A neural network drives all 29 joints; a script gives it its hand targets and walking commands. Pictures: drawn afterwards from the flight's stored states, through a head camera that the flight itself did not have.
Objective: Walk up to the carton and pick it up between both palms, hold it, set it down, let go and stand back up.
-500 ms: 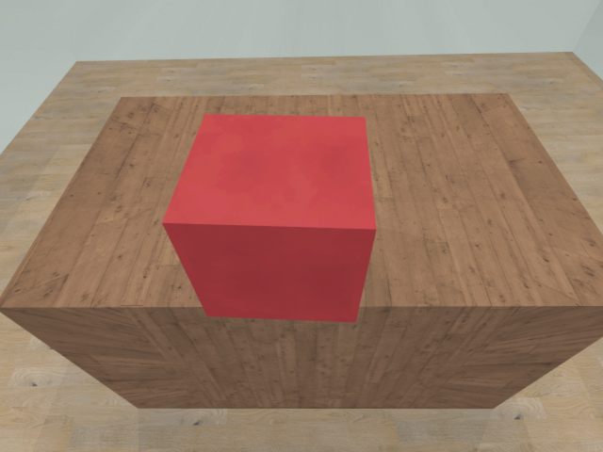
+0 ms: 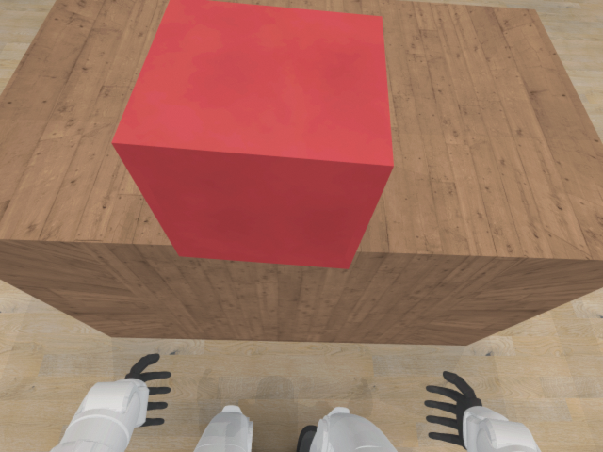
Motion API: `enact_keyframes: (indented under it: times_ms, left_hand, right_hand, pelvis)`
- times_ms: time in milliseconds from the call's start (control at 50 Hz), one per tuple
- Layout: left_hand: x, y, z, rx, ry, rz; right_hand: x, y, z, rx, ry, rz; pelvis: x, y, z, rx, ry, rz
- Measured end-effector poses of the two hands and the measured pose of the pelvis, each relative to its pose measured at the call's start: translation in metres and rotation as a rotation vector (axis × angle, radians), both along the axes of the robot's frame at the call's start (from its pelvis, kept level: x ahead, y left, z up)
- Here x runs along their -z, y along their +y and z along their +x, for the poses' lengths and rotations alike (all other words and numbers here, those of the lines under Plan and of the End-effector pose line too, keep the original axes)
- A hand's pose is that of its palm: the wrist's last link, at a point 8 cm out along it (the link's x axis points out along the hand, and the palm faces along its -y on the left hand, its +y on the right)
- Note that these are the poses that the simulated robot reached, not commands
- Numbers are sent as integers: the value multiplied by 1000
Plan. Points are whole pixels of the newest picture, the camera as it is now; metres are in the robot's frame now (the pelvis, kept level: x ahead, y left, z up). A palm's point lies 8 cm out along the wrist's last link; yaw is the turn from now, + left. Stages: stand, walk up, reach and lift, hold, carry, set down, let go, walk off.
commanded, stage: reach and lift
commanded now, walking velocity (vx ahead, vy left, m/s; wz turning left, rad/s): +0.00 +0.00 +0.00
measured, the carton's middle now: (270, 148) +0.48 +0.06 +0.07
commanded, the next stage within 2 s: none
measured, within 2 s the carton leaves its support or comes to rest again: neither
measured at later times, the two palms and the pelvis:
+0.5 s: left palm (120, 418) +0.16 +0.24 -0.08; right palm (477, 439) +0.14 -0.22 -0.08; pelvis -0.03 +0.01 +0.02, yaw -4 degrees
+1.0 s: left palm out of the picture +0.12 +0.27 -0.04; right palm out of the picture +0.11 -0.17 -0.05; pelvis -0.05 +0.06 +0.03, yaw -6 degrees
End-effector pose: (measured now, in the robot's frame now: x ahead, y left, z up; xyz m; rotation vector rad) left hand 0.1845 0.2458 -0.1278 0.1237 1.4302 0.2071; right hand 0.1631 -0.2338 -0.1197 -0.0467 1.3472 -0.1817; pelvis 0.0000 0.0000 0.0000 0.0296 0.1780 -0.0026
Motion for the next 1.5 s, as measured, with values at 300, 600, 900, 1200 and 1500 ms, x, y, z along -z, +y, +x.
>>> enact_keyframes:
  times_ms: [300, 600, 900, 1200, 1500]
  left_hand:
    - [-60, -47, -35, 110, -59, -69]
    - [-67, -18, 17, 119, -398, -87]
    - [-84, 30, -81, 22, -367, 25]
    - [-115, -20, 2, 123, -633, -62]
    - [-128, 29, 31, 72, -691, 15]
  right_hand:
    - [-16, 78, -56, 26, -101, 68]
    - [-56, 45, -4, -94, -298, 10]
    - [-52, 89, -95, -18, -351, 22]
    - [-102, 64, -12, -91, -560, 10]
    - [-115, 68, 20, -67, -675, 26]
  pelvis:
    - [-39, 13, 11, 123, 40, 3]
    - [-23, 12, -44, 44, 48, 7]
    - [-38, 56, -45, 107, -160, -20]
    - [-32, 55, -54, 87, -182, -16]
    - [-37, 65, -22, 96, -166, -30]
